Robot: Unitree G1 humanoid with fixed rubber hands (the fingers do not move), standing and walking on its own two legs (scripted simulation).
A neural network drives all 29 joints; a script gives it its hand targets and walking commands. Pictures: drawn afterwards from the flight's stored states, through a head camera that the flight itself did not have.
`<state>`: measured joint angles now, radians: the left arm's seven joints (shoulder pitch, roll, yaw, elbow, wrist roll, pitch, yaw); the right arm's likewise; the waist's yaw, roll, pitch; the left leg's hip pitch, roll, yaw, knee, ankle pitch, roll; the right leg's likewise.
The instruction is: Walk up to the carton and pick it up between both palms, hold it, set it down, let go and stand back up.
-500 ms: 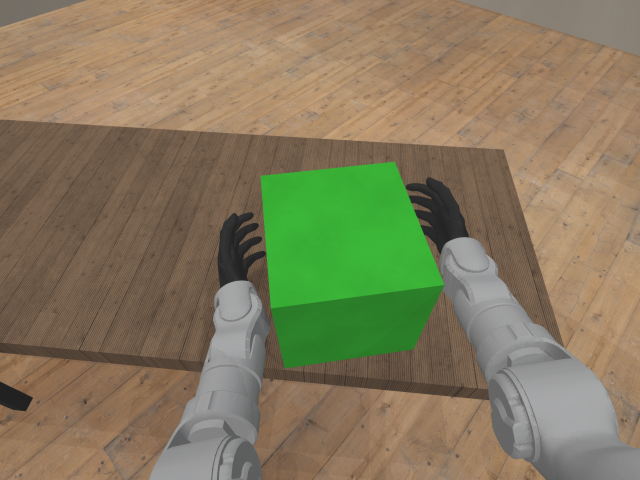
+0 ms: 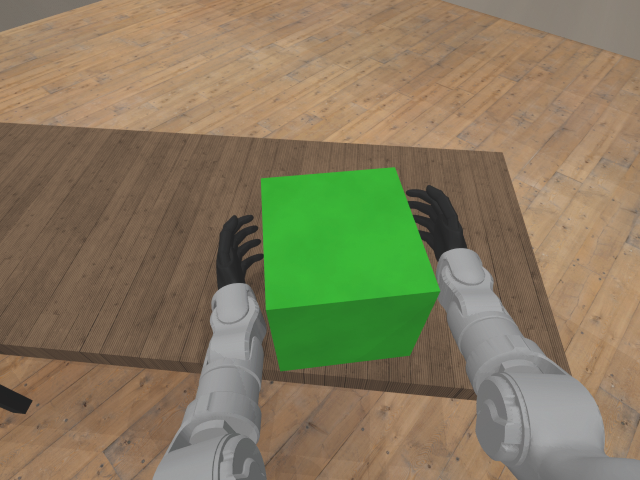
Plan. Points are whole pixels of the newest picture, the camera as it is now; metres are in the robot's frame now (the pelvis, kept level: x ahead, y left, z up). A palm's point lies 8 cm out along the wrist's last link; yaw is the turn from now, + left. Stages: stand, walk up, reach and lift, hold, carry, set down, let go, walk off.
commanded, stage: reach and lift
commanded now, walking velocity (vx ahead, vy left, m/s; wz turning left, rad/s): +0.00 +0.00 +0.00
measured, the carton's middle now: (337, 269) +0.40 +0.04 +0.00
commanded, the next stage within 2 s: none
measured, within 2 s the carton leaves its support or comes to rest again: leaves its support in 0.42 s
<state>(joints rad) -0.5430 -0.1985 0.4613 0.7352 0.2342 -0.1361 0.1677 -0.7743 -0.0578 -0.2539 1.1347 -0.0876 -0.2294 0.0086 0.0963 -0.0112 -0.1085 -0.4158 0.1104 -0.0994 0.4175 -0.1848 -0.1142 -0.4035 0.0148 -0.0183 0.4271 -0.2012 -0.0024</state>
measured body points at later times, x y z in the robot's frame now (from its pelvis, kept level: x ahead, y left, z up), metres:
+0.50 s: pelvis -0.02 +0.01 +0.00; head -0.01 +0.02 +0.45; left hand +0.34 +0.20 +0.05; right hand +0.40 -0.08 +0.07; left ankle +0.01 +0.19 -0.74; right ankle +0.00 -0.12 -0.74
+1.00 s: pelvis -0.02 +0.01 +0.00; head -0.03 +0.03 +0.45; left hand +0.35 +0.22 +0.10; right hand +0.40 -0.07 +0.12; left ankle +0.01 +0.19 -0.74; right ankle +0.00 -0.12 -0.74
